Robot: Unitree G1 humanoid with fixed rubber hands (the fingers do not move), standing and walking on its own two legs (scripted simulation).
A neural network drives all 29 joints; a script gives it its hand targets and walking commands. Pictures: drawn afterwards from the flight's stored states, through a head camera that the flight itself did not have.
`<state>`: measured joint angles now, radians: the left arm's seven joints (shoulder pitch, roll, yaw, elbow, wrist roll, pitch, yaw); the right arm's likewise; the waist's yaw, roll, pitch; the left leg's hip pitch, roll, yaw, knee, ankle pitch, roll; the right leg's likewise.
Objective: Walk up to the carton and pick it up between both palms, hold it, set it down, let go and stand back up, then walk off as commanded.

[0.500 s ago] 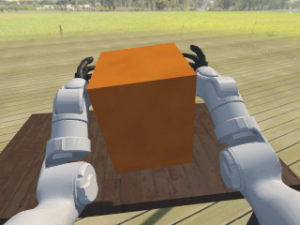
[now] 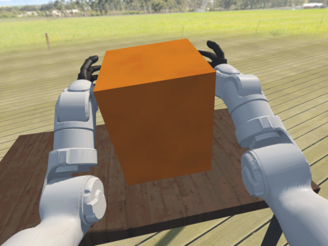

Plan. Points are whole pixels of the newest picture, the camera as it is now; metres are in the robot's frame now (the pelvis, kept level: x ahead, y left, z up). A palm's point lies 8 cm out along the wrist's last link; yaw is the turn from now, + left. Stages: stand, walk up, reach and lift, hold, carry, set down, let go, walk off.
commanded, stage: hold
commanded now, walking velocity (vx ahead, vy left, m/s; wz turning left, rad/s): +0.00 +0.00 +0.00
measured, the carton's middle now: (158, 110) +0.36 -0.03 +0.25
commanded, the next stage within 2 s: none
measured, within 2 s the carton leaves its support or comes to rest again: neither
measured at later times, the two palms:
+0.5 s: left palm (72, 106) +0.37 +0.16 +0.28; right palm (196, 69) +0.36 -0.12 +0.34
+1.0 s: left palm (73, 92) +0.36 +0.15 +0.31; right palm (204, 75) +0.37 -0.14 +0.33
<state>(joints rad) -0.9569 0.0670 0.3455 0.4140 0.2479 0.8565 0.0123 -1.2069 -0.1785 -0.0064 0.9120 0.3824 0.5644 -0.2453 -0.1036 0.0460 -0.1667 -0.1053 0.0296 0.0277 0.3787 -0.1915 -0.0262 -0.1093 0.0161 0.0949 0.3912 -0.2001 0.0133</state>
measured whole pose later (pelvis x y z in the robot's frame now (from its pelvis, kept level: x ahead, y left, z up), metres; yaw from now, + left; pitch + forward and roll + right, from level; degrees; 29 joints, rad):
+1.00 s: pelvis +0.00 -0.01 +0.00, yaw +0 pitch -5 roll +1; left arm -0.98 0.07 0.39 0.52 0.26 0.78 -0.02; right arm -1.15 -0.18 0.03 0.82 0.39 0.60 -0.30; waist -0.01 0.03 -0.17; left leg -0.09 0.04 0.03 0.35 -0.18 -0.01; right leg -0.11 0.02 0.09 0.39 -0.19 0.01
